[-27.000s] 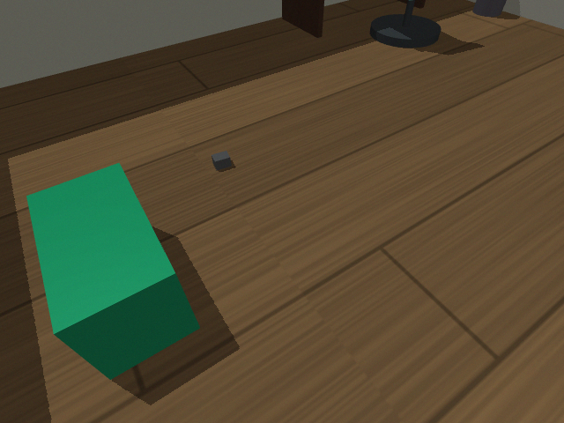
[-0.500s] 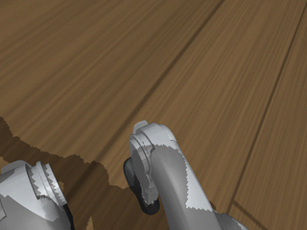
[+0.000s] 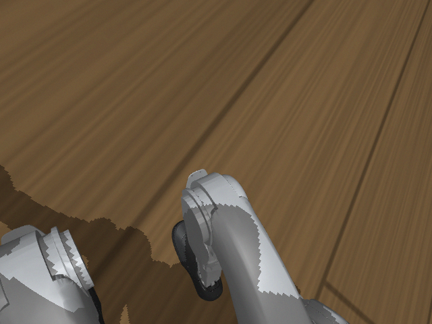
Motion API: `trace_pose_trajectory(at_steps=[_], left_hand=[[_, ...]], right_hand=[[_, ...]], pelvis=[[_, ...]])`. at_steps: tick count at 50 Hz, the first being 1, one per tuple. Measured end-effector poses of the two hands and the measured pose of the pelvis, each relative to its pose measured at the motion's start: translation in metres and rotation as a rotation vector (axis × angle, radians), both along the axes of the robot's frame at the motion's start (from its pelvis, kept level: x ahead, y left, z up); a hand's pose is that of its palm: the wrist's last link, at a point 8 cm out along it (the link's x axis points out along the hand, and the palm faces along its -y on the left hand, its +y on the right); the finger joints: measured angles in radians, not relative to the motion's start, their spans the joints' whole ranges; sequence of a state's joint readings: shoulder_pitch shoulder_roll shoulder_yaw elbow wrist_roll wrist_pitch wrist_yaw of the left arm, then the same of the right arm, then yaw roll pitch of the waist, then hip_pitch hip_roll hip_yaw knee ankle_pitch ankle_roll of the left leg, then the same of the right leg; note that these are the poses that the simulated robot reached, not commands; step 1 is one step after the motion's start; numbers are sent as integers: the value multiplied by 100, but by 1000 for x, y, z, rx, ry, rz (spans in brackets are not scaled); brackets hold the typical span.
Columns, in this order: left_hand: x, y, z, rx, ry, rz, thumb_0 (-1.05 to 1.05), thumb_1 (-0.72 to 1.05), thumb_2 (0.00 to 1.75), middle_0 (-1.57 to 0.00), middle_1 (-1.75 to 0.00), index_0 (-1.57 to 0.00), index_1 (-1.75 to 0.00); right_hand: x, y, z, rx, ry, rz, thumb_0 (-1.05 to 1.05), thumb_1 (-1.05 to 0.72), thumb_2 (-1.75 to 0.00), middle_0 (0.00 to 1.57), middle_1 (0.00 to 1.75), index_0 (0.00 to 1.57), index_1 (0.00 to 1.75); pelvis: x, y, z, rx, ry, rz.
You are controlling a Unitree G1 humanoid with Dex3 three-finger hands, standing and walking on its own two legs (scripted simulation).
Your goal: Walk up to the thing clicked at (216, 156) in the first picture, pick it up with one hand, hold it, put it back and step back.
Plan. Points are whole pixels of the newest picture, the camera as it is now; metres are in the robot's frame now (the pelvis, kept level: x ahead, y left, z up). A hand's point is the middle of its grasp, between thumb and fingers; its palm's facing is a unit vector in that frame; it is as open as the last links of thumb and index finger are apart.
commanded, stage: withdraw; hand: left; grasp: from above
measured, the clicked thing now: out of the picture +0.42 +0.32 -0.28
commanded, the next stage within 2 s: home in 0.94 s
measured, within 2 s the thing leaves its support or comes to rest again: rests again in 0.34 s
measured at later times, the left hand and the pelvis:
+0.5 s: hand out of the picture +0.39 +0.37 -0.11, palm faces -0.43 -0.10 -0.90, open 12.7 cm; pelvis +0.00 +0.00 +0.03, yaw +5 degrees
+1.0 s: hand out of the picture +0.43 +0.34 -0.14, palm faces -0.34 -0.11 -0.93, open 13.1 cm; pelvis +0.00 -0.01 +0.02, yaw +6 degrees
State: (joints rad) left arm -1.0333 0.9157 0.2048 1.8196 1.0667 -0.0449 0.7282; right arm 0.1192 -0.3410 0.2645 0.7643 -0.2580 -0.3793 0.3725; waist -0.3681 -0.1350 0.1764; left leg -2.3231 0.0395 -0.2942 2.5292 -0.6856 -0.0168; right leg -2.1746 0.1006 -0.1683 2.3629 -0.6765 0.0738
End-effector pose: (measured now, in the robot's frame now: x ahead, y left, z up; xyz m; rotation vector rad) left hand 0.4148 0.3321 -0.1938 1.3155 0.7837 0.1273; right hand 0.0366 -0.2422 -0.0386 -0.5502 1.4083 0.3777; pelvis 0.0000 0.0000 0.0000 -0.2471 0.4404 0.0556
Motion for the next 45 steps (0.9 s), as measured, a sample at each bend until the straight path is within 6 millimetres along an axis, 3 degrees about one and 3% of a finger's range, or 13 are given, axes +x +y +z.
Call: trace_pose_trajectory(at_steps=[9,14,17,22,28,32,36,40,45], left_hand=[[5,4,6,-6,-24,9,0,-27,86,-32,-79,-30,-81],[16,11,38,16,-105,-75,0,-29,81,-33,-76,-31,-77],[16,15,71,45,-132,-155,0,-28,79,-34,-74,-32,-75],[-6,31,124,119,-34,-211,0,-26,79,-34,-72,-32,-73],[-32,26,153,49,90,-279,0,-27,81,-33,-73,-31,-75],[-36,13,159,-10,70,-351,0,-29,83,-32,-75,-29,-77],[-30,6,152,-7,19,-400,0,-31,85,-30,-77,-27,-79],[-18,5,138,21,-9,-401,0,-33,87,-27,-80,-25,-82],[0,5,117,49,-22,-364,0,-34,89,-25,-82,-23,-84]], right_hand=[[-4,-3,2,-8,6,-19,0,-90,-90,20,30,20,30],[2,-7,-3,0,4,-58,0,-90,-90,20,30,20,30],[18,-11,-10,11,-36,-100,0,-91,-91,20,30,20,30],[58,-15,-22,47,-133,-149,0,-91,-91,20,30,20,30],[102,-12,-20,63,-242,-109,0,-91,-91,20,30,19,30],[115,-13,-12,20,-271,-74,0,-91,-91,20,30,19,30],[115,-19,-6,-49,-276,-66,0,-90,-91,20,30,20,30],[104,-26,-5,-117,-258,-84,0,-90,-90,20,30,20,30],[74,-33,-11,-177,-194,-128,0,-89,-90,20,30,20,30]], pelvis=[[0,0,1,1,4,2],[5,-2,4,9,34,8],[8,-3,9,15,66,14],[8,-3,21,45,94,35],[-4,-7,38,84,72,63],[-9,-11,43,95,68,74],[-11,-15,41,95,68,77],[-10,-15,34,92,76,76],[-8,-12,24,81,94,67]])
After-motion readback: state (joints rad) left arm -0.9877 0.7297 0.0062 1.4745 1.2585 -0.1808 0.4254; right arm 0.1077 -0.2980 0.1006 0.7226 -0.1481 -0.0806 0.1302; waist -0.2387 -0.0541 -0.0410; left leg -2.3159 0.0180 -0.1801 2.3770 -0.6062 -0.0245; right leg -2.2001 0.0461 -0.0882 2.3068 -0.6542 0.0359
